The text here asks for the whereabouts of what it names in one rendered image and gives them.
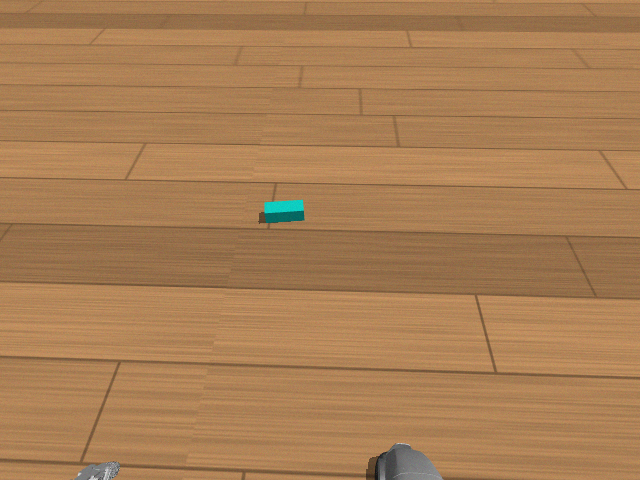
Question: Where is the carton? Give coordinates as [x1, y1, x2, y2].
[264, 200, 304, 223]

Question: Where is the left robot hand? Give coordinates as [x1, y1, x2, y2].
[70, 462, 120, 480]

